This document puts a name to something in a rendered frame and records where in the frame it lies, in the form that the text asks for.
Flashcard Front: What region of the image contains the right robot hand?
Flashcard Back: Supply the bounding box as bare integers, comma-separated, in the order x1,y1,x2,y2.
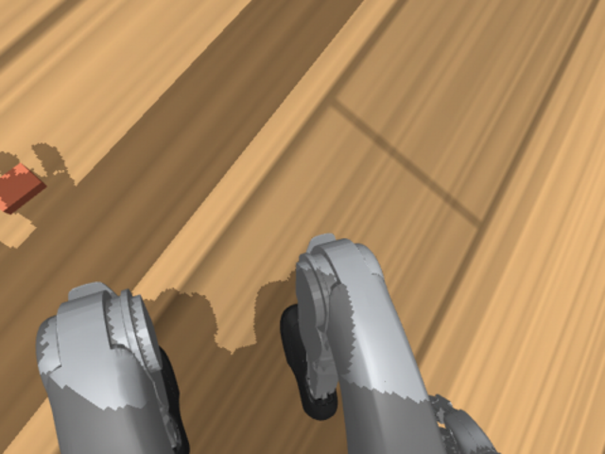
429,394,497,454

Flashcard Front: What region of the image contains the small box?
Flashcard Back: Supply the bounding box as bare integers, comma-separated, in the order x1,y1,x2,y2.
0,163,47,215

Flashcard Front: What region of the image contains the left robot foot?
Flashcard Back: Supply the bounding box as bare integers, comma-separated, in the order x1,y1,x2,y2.
159,346,190,454

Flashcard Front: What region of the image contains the right robot foot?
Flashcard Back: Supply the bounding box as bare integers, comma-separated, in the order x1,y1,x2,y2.
280,304,337,421

